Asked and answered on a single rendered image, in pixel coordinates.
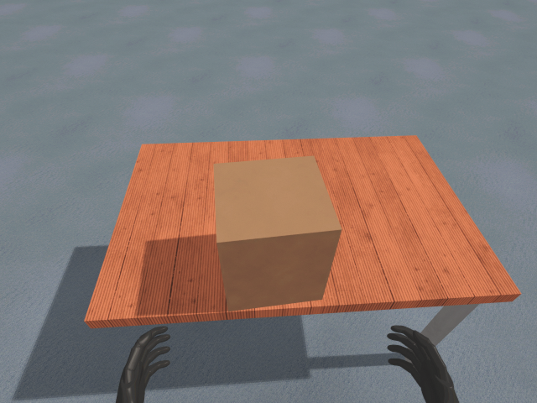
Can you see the table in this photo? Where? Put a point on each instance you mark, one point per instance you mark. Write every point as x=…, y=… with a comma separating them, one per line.
x=406, y=239

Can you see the right robot hand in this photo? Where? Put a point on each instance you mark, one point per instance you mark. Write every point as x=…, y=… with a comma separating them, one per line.
x=427, y=367

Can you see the carton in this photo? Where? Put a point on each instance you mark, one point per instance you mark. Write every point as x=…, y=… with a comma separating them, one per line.
x=276, y=231

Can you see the left robot hand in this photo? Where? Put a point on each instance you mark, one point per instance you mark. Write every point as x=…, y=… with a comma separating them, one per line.
x=137, y=371

